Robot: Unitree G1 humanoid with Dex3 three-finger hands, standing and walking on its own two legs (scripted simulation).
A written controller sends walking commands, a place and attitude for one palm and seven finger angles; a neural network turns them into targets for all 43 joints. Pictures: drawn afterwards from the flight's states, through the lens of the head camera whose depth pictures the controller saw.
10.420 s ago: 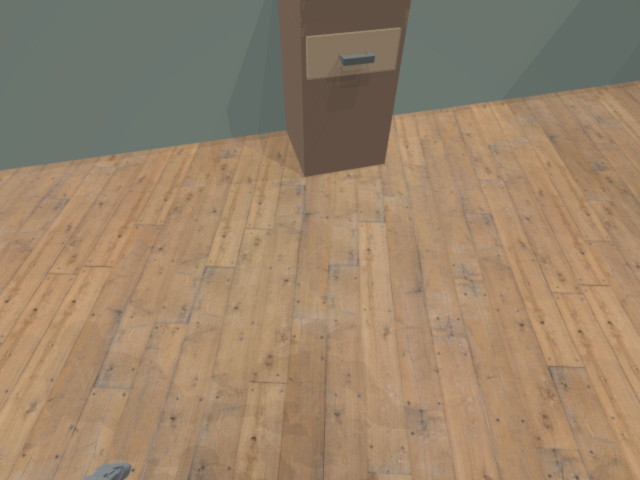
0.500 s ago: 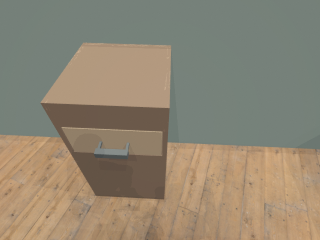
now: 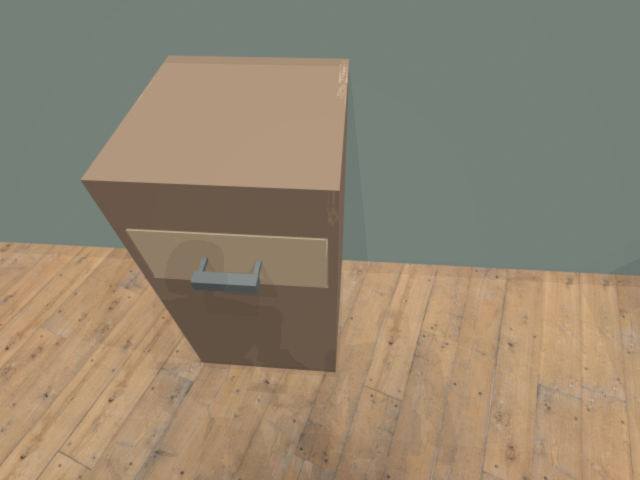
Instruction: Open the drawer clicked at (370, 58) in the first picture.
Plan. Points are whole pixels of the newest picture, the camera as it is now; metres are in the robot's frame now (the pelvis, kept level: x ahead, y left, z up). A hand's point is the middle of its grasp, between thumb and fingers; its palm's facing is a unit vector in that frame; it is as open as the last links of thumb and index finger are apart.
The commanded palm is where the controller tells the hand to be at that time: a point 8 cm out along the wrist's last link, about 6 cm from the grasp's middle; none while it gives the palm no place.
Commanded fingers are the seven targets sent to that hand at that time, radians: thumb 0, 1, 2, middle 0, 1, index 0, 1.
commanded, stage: come to a stop and stand still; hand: left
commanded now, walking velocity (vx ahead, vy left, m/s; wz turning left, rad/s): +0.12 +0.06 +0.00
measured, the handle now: (228, 272) +0.50 +0.23 -0.17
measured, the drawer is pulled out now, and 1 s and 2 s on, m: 0.00 0.00 0.00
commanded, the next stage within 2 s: look again from close up in 1.50 s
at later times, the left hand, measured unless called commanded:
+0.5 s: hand out of the picture -0.02 +0.18 -0.16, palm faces +0.01 -0.98 -0.21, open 7.4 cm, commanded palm none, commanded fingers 0.00 0.90 0.90 -0.20 -0.30 -0.20 -0.30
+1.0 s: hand out of the picture -0.01 +0.20 -0.16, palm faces +0.05 -0.98 -0.20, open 7.4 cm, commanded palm none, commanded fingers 0.00 0.90 0.90 -0.20 -0.30 -0.20 -0.30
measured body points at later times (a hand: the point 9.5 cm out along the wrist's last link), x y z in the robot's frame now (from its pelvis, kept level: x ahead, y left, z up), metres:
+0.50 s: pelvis -0.01 +0.01 +0.01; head +0.00 -0.01 +0.46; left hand -0.02 +0.23 -0.14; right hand -0.01 -0.22 -0.16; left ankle -0.02 +0.13 -0.73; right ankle -0.03 -0.10 -0.73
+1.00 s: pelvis -0.02 +0.02 +0.01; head -0.03 +0.02 +0.46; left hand -0.01 +0.25 -0.14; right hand +0.03 -0.21 -0.14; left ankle -0.02 +0.13 -0.73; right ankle -0.03 -0.10 -0.73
